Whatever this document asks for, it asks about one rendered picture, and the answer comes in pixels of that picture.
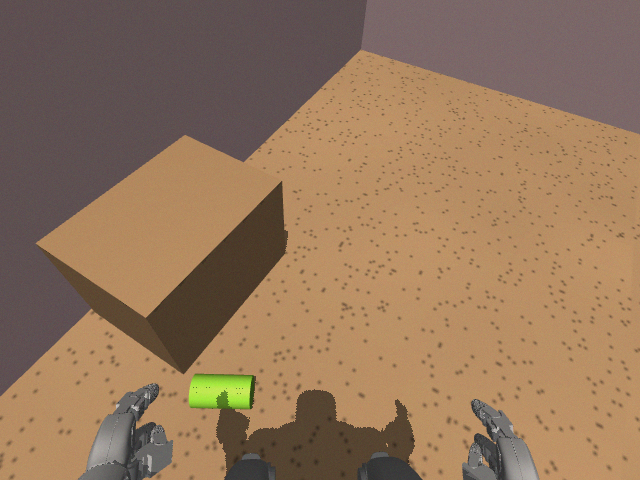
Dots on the right robot hand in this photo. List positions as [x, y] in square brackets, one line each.
[509, 458]

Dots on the left robot arm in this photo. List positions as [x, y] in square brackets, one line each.
[107, 472]

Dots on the left robot hand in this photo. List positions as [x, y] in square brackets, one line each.
[119, 442]

